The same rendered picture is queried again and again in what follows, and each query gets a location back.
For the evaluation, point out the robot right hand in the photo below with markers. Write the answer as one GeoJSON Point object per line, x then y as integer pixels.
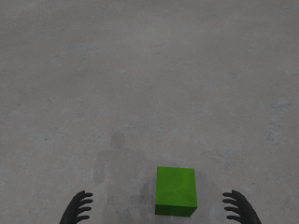
{"type": "Point", "coordinates": [245, 210]}

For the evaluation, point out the carton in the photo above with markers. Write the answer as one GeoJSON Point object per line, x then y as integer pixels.
{"type": "Point", "coordinates": [175, 192]}

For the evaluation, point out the robot left hand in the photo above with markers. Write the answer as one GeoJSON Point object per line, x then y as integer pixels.
{"type": "Point", "coordinates": [72, 211]}

